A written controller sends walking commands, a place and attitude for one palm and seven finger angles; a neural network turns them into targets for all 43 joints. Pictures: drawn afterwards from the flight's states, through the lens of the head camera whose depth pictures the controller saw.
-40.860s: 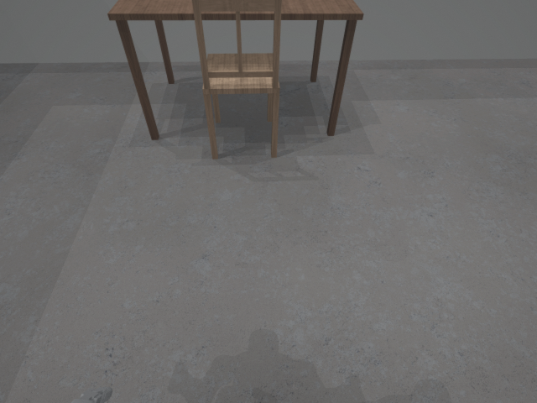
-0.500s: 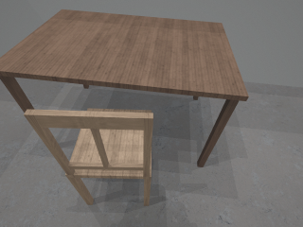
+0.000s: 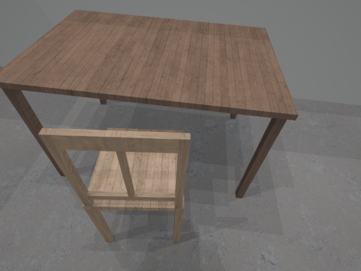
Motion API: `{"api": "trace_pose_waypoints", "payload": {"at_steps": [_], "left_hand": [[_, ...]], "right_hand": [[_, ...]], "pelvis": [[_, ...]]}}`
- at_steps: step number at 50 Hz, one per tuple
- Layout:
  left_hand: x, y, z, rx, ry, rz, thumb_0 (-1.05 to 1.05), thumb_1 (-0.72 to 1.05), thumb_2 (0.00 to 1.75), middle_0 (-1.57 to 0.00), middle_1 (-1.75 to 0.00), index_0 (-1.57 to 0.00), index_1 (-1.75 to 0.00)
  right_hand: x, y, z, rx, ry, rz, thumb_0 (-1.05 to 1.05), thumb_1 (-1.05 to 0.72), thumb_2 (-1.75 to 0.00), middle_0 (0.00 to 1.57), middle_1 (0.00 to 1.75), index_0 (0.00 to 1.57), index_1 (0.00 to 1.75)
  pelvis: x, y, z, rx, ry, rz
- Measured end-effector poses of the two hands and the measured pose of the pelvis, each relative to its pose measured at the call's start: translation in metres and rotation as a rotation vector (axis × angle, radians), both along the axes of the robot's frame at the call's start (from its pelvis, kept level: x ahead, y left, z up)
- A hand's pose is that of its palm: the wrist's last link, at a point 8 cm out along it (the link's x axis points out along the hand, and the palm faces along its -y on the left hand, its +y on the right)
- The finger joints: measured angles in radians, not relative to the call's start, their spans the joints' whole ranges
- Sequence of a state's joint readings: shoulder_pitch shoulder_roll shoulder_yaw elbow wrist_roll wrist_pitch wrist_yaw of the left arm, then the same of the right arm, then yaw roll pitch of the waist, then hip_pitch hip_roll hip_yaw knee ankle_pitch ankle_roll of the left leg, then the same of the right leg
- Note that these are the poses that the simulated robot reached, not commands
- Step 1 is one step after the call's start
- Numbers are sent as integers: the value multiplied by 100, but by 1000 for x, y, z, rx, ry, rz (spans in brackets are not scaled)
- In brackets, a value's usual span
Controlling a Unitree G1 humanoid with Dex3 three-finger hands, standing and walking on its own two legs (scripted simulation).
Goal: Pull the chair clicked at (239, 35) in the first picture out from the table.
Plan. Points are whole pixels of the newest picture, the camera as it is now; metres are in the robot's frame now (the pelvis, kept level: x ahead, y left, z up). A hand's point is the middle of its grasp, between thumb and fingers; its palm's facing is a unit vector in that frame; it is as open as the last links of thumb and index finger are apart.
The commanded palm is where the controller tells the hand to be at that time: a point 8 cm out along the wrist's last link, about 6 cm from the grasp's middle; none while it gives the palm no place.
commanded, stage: look again from close up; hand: left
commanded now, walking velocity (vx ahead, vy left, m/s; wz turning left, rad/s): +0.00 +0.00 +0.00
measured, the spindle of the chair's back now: (126, 174) +0.40 +0.19 -0.11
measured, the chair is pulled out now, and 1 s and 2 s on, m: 0.13 0.13 0.13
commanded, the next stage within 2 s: raise the hand toward the chair's back in 1.14 s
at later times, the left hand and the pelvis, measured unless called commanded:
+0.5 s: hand out of the picture -0.03 +0.18 -0.18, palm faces +0.01 -0.99 -0.17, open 7.4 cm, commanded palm none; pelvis -0.02 +0.02 +0.00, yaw +0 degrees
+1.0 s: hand out of the picture -0.04 +0.20 -0.18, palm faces +0.01 -0.99 -0.16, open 7.3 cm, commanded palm none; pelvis -0.03 +0.03 +0.00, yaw +0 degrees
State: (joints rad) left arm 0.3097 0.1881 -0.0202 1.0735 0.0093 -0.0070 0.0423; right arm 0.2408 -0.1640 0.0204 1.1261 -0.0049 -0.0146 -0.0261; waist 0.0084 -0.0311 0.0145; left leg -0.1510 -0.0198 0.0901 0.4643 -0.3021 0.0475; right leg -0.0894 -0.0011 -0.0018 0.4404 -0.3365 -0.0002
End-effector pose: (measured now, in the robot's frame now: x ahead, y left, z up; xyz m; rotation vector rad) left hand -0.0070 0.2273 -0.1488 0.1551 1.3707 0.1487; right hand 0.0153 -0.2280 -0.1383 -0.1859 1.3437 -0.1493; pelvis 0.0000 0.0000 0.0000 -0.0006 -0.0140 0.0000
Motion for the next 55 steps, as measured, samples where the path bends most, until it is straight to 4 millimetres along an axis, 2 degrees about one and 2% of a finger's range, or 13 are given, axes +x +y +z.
{"api": "trace_pose_waypoints", "payload": {"at_steps": [14, 42, 55], "left_hand": [[-17, 3, -1, -21, 25, 1, 0, 91, 90, -20, -30, -20, -30], [-35, 15, -3, -39, 48, 1, 0, 91, 90, -20, -30, -20, -30], [-37, 19, -2, -38, 51, 4, 0, 91, 90, -20, -30, -20, -30]], "right_hand": [[-25, 15, 0, 10, 36, -16, 1, -91, -90, 20, 30, 20, 30], [-41, 33, 3, 4, 34, -32, 1, -91, -90, 20, 30, 20, 30], [-49, 41, 2, 12, 50, -43, 1, -91, -90, 20, 30, 20, 30]], "pelvis": [[-11, 11, 1, -2, 0, -1], [-24, 28, 2, -5, 0, -5], [-25, 32, 3, -4, 1, -5]]}}
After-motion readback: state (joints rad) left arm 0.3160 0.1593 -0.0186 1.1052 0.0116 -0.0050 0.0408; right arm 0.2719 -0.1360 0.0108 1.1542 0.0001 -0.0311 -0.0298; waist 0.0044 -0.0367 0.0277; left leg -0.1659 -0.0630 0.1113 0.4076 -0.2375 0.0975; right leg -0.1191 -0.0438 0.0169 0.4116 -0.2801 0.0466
